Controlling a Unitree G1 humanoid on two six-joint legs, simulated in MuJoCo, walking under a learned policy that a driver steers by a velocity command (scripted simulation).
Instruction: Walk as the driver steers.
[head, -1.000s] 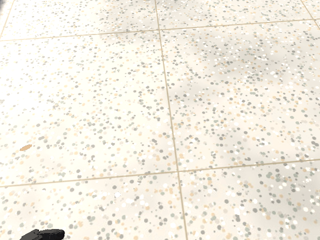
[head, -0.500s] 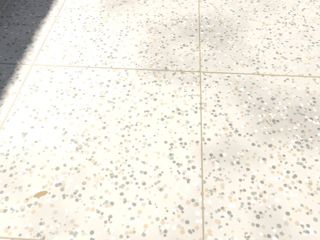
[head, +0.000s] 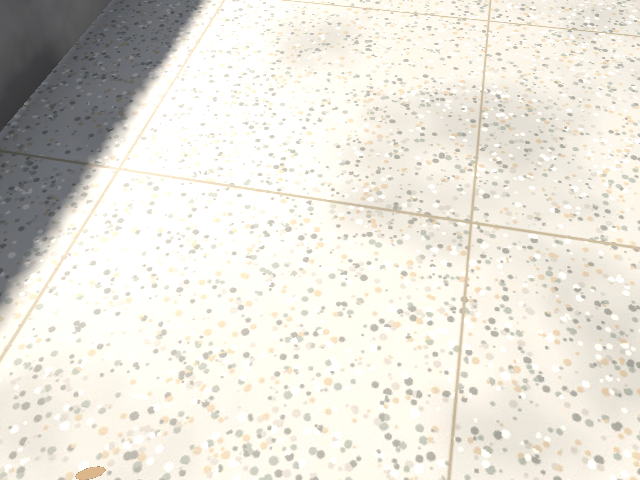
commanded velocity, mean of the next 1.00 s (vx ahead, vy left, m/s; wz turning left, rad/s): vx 0.05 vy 0.00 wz -0.34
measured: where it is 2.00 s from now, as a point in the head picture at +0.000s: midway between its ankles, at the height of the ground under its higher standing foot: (345, 465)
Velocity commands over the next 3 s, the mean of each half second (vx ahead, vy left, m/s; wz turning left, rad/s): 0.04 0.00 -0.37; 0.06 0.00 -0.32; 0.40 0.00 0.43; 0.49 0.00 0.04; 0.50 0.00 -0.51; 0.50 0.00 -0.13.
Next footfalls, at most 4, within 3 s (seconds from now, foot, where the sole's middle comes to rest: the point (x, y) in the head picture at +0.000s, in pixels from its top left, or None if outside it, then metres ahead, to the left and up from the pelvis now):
0.32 left None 0.10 0.13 -0.76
0.76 right None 0.02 -0.12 -0.76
1.36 left None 0.34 0.08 -0.76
1.90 right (392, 387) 0.67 -0.13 -0.76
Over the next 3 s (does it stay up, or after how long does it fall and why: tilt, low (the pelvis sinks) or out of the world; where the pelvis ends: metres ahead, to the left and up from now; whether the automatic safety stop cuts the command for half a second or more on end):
stays up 1.06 -0.22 0.01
